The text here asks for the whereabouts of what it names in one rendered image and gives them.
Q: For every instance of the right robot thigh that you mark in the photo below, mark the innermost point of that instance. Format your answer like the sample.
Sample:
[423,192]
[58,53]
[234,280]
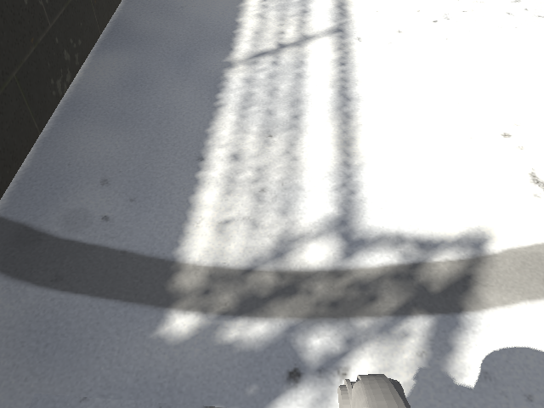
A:
[371,391]

